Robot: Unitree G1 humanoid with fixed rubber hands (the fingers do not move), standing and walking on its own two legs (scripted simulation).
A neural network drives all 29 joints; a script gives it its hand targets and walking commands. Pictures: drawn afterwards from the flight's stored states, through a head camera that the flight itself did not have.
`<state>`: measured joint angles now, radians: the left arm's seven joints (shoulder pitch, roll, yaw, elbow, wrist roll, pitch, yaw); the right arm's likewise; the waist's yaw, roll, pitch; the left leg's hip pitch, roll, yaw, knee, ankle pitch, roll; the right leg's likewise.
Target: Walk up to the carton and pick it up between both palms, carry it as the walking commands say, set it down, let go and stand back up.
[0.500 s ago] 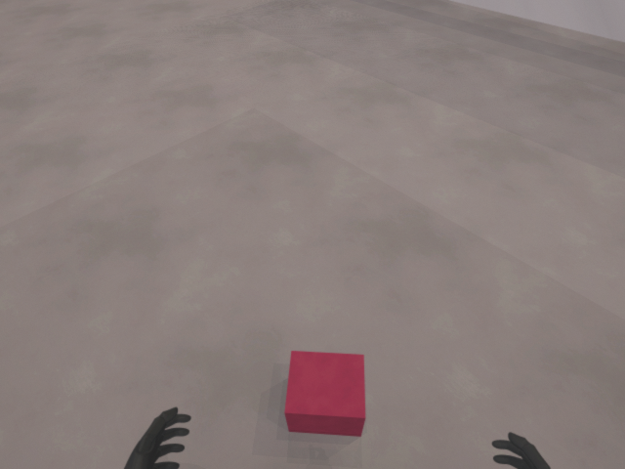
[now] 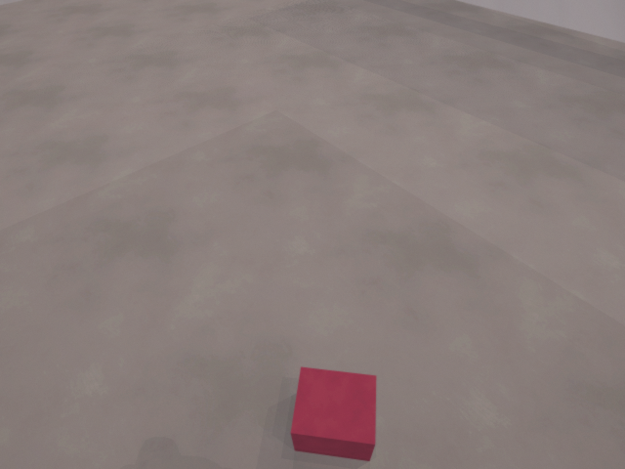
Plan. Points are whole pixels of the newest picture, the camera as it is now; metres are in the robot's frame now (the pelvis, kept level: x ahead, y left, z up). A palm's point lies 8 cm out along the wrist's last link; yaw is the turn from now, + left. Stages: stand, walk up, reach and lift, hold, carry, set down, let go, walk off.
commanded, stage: stand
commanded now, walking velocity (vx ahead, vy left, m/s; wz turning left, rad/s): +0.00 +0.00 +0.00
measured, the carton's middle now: (334, 413) +0.42 +0.00 -0.67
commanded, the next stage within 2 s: none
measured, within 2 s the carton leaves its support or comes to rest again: neither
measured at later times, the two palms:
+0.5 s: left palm out of the picture -0.05 +0.24 -0.13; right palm out of the picture -0.02 -0.24 -0.13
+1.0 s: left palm out of the picture -0.10 +0.21 -0.13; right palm out of the picture -0.07 -0.22 -0.14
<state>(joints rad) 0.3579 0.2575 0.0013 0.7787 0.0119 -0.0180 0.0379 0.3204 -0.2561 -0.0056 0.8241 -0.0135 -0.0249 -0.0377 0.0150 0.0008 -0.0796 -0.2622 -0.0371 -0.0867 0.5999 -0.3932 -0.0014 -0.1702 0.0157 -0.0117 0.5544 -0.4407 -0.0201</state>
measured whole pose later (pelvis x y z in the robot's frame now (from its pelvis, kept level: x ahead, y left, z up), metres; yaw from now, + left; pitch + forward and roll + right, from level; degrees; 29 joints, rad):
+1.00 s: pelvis -0.04 +0.00 +0.01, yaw +1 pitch -1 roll +0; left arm 0.40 0.15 -0.03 1.13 0.02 0.00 0.05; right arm 0.34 -0.15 0.04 1.16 -0.01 0.01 -0.05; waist 0.01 0.00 0.00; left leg -0.19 -0.04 -0.11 0.50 -0.29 -0.01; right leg -0.10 0.02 -0.04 0.47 -0.35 -0.03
